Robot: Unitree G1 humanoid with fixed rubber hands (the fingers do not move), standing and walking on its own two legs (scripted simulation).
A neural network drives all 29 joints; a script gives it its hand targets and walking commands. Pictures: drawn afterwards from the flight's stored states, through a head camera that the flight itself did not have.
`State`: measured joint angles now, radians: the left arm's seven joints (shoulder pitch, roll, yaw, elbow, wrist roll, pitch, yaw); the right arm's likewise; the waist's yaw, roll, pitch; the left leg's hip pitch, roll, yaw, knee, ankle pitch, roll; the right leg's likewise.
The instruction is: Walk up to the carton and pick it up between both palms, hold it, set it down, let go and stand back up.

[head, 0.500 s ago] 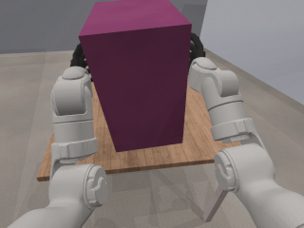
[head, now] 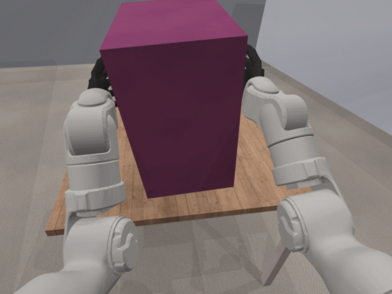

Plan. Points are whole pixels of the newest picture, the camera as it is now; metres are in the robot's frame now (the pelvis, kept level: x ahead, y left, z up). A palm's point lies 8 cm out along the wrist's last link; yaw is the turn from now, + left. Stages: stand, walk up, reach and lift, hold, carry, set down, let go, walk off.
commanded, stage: hold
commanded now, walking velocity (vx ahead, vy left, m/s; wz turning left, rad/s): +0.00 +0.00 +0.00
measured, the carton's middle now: (179, 98) +0.39 +0.01 +0.27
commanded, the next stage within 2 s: none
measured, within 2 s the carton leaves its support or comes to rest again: neither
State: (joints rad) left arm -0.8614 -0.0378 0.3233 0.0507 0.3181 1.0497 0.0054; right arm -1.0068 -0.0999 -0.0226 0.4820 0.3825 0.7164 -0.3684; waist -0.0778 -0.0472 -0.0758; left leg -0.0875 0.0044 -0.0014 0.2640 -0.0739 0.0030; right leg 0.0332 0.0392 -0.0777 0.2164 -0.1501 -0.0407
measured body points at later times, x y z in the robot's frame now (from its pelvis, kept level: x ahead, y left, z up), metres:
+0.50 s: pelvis +0.00 +0.00 +0.00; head -0.07 +0.02 +0.44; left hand +0.37 +0.15 +0.29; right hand +0.38 -0.12 +0.31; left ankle +0.05 +0.11 -0.75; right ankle -0.01 -0.09 -0.75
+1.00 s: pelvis +0.00 +0.00 +0.00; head -0.07 +0.03 +0.44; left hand +0.37 +0.15 +0.29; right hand +0.38 -0.12 +0.31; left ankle +0.05 +0.11 -0.75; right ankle -0.01 -0.09 -0.75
